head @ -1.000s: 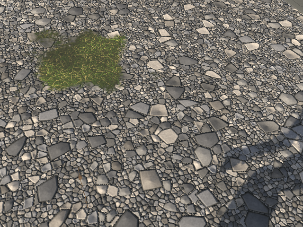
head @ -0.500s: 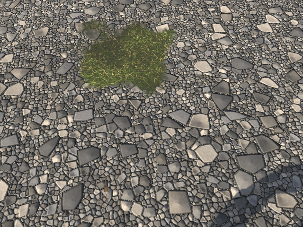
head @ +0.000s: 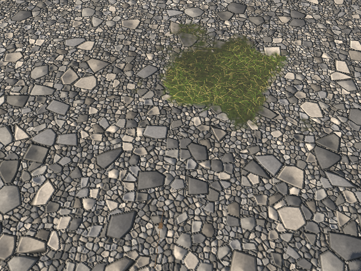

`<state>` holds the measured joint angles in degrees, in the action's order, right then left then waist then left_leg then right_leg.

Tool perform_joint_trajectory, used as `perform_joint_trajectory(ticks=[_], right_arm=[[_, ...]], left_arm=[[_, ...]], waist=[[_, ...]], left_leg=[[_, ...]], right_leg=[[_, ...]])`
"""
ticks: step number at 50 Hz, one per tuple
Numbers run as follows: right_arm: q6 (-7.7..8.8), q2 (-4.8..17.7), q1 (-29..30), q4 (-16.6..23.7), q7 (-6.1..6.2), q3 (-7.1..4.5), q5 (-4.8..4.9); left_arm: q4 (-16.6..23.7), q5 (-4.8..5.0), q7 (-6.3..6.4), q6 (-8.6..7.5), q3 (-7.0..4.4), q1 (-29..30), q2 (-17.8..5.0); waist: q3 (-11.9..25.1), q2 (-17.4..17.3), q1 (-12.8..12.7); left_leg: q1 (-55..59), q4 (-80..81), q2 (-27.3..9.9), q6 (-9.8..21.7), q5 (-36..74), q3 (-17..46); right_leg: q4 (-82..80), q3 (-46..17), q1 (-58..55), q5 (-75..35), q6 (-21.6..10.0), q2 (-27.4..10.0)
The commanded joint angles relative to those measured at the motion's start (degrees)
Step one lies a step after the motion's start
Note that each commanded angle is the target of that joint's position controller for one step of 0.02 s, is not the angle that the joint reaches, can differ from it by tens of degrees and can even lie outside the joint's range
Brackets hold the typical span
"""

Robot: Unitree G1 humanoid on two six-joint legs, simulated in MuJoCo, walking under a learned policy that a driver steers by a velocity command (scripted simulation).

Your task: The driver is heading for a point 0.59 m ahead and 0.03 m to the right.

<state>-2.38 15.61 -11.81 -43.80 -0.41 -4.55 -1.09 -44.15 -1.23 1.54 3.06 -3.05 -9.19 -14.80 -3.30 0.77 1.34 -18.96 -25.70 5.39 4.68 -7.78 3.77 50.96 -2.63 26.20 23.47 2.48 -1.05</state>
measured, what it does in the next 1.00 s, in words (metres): steps on the spot: right foot, then left foot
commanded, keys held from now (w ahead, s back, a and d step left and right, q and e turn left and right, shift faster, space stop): no key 1.00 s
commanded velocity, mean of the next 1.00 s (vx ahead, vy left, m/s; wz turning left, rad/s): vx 0.00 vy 0.00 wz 0.13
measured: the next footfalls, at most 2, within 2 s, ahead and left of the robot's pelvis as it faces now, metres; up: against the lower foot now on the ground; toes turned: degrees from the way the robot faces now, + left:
right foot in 0.14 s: +0.05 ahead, -0.13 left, +0.00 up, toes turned +5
left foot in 0.46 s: -0.01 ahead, +0.08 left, +0.00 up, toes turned +1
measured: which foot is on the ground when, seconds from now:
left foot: down 0.00-0.14, up 0.16-0.44, down 0.46-1.00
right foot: up 0.00-0.12, down 0.14-1.00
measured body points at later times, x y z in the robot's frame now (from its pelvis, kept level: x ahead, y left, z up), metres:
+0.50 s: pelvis -0.01 -0.03 +0.00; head +0.01 -0.03 +0.45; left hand +0.07 +0.23 -0.12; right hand +0.11 -0.28 -0.13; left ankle -0.05 +0.08 -0.74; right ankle +0.01 -0.13 -0.74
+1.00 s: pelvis -0.02 -0.02 +0.01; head -0.02 -0.01 +0.46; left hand -0.02 +0.23 -0.15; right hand +0.04 -0.26 -0.14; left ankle -0.05 +0.08 -0.74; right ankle +0.01 -0.13 -0.74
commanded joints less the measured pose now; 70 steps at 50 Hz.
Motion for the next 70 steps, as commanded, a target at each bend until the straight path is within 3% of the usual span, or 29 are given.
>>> perform_joint_trajectory(ticks=[1, 4, 6, 7, 8, 9, 10, 11, 12, 14, 18, 20, 21, 22, 23, 24, 25, 26, 29, 37, 47, 70], right_arm=[[0.30, 8.8, 0.0, 3.5, -0.18, -2.24, -0.48], [0.05, 8.2, 1.2, 3.5, -0.40, -1.95, -0.60], [-0.28, 7.4, 2.0, 3.2, 0.05, -1.50, 0.39], [-0.11, 4.7, 0.6, 3.5, 0.34, -0.69, 0.64], [0.25, 2.0, 0.3, 4.5, 0.54, 0.05, 1.19], [0.22, 5.9, 1.6, 4.1, 0.70, -0.94, -0.48], [0.15, 6.5, 0.3, 3.0, 0.45, -1.34, -0.26], [0.03, 6.0, -1.4, 1.7, 0.22, -1.34, 0.01], [-0.08, 5.8, -2.6, 0.8, 0.09, -1.30, -0.02], [-0.25, 4.5, -3.1, -0.2, -0.07, -0.69, -0.16], [-0.59, 2.0, 1.3, -0.2, 0.52, 1.05, 0.82], [-0.47, 2.3, 0.2, -1.4, 1.04, 1.28, 1.36], [-0.10, 2.2, -1.2, -2.4, 1.31, 1.52, 1.21], [0.44, 3.6, -1.2, -2.8, 1.67, 1.40, 0.63], [1.18, 6.3, -1.4, -2.9, 2.07, 1.20, -0.29], [1.40, 7.3, 1.8, -3.8, 1.93, 1.16, 0.35], [1.75, 4.3, 2.9, -3.8, 1.50, 1.85, 0.60], [2.07, 3.7, 2.5, -4.3, 1.40, 2.07, 0.51], [2.51, 4.4, 0.1, -7.5, 2.23, 2.30, 0.64], [2.73, 3.9, 0.0, -12.1, 2.46, 2.97, 0.58], [2.95, 2.6, -1.9, -16.6, 2.58, 3.81, 0.65], [3.10, -0.9, -7.4, -21.2, 2.95, 4.87, 0.63]], left_arm=[[3.4, 0.39, 0.25, -0.84, -0.69, -1.7, -3.9], [3.1, 0.86, 0.58, -1.52, -0.58, -4.5, -3.8], [2.3, 0.58, 0.84, -2.29, -0.36, -8.4, -3.2], [2.9, -0.40, 1.18, -2.84, -0.74, -7.7, -6.3], [4.8, -0.92, 1.06, -3.05, -1.55, -4.3, -11.6], [4.3, -1.17, 0.62, -3.15, -1.63, -3.6, -11.1], [4.6, -0.67, 0.34, -3.43, -0.60, -1.3, -7.5], [4.6, -0.18, 0.21, -3.64, -0.14, 1.3, -5.9], [4.8, -0.08, 0.27, -3.75, -0.03, 2.6, -5.6], [4.0, 0.23, 0.41, -3.97, 0.16, 0.5, -5.1], [1.1, 0.10, 0.10, -3.58, -0.09, -4.4, -6.1], [-0.1, 0.17, -0.09, -2.94, -0.45, -4.9, -7.1], [-0.6, 0.42, -0.11, -2.73, -0.60, -4.6, -7.3], [-0.8, 0.46, -0.14, -2.90, -0.47, -5.1, -6.6], [-0.2, 0.53, -0.48, -3.34, -0.15, -5.5, -5.4], [-0.5, 1.14, -0.70, -3.40, 0.40, -6.1, -3.1], [-2.0, 0.45, -0.45, -3.19, 0.38, -4.4, -4.1], [-2.7, 0.33, -0.34, -3.05, -0.08, -3.0, -5.3], [-4.5, 0.39, -0.64, -3.00, -0.16, -3.2, -5.1], [-11.0, 0.47, -0.40, -2.80, 0.40, -4.2, -3.9], [-16.6, 0.52, -0.04, -2.88, 1.32, -5.9, -2.9], [-21.6, 0.64, 0.65, -3.01, 2.64, -9.1, 0.2]], waist=[[7.0, -8.2, 0.2], [7.6, -9.1, -0.5], [6.8, -7.3, -2.9], [5.9, 0.3, -1.8], [4.5, 11.7, -0.6], [2.9, 11.2, -1.6], [2.3, 6.9, 0.3], [1.3, 5.3, 1.8], [2.2, 6.6, 2.4], [3.8, 7.4, 1.0], [5.7, 9.1, -2.8], [5.6, 9.5, -2.2], [5.4, 8.3, -1.1], [6.0, 6.5, -1.4], [7.8, 1.7, -2.5], [5.4, -6.1, -5.1], [4.3, -5.2, -3.3], [2.5, -3.9, -2.1], [2.4, -5.4, -2.0], [0.2, -1.9, -2.1], [0.1, -1.0, -2.0], [-0.6, -0.8, -1.8]], left_leg=[[5.7, 8.5, -14.1, 9.1, -2.0, 17.4], [4.1, 6.7, -14.0, 7.4, 2.2, 18.7], [-0.2, 3.7, -11.7, 3.5, -0.2, 18.1], [-3.7, -1.8, -7.7, 0.1, -7.3, 14.9], [-11.3, -10.6, 2.6, -2.5, -16.9, 4.6], [-6.5, -20.4, 1.9, -3.1, -23.4, 3.8], [-4.5, -25.5, 1.3, -3.1, -20.9, 5.5], [-3.7, -28.2, 1.0, -3.6, -17.7, 5.2], [-3.9, -29.5, 1.0, -4.2, -15.9, 4.5], [-4.3, -26.8, 0.6, -5.8, -16.4, 3.1], [1.0, -10.9, -1.9, -6.7, -18.7, -1.7], [5.3, -0.3, -1.8, -5.8, -12.9, -3.4], [9.8, 7.7, -2.6, -5.2, -3.8, -3.1], [14.9, 10.7, -5.1, -4.4, 1.5, 0.5], [20.0, 8.9, -10.8, -3.4, 8.8, 6.2], [14.0, 5.6, -13.0, -0.9, 13.2, 7.8], [11.3, 5.7, -12.8, -0.6, 9.2, 7.7], [10.0, 6.3, -11.4, -1.2, 6.4, 6.6], [9.7, 7.5, -10.2, -1.9, 5.3, 5.9], [8.4, 9.7, -10.0, -1.4, -0.8, 6.0], [8.0, 10.3, -9.6, -1.1, -1.9, 5.5], [8.0, 8.6, -9.1, -1.2, 1.1, 4.3]], right_leg=[[-4.8, 1.3, -2.0, 0.2, -0.6, 1.6], [-13.0, 2.7, -9.0, -0.2, -2.3, 2.8], [-27.8, 3.1, -17.5, -7.4, -4.1, 2.9], [-36.0, -6.4, -19.2, -3.7, -5.8, -5.4], [-42.2, -23.0, -18.9, -2.9, -10.5, -18.4], [-40.5, -24.2, -10.1, -9.9, -15.4, -21.4], [-39.6, -19.8, -8.9, -13.8, -15.8, -18.0], [-38.2, -14.2, -8.8, -17.6, -14.2, -14.3], [-36.9, -10.3, -11.3, -21.7, -12.7, -11.5], [-33.8, -6.5, -17.2, -33.4, -12.6, -9.7], [-29.7, -6.0, -23.4, -39.7, -13.3, -9.9], [-27.8, -6.6, -23.5, -41.6, -12.4, -9.4], [-27.0, -6.3, -21.7, -41.1, -10.7, -9.0], [-27.1, -6.9, -18.6, -37.0, -8.5, -8.8], [-26.1, -5.5, -14.6, -30.4, -6.4, -7.2], [-30.6, -1.8, -15.5, -17.8, -5.1, -2.6], [-31.6, -1.4, -18.6, -15.5, -4.3, -2.2], [-31.0, -1.6, -18.5, -16.7, -4.4, -2.2], [-30.8, -2.0, -20.1, -21.0, -4.9, -3.4], [-32.8, -2.1, -19.6, -17.6, -4.1, -3.4], [-32.8, -2.2, -19.2, -16.7, -3.9, -3.7], [-31.6, -2.2, -17.7, -17.7, -4.2, -3.8]])
Over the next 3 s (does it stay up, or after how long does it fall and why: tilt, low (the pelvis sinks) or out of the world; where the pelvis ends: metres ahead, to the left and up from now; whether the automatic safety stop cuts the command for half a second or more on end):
stays up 0.40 0.00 0.01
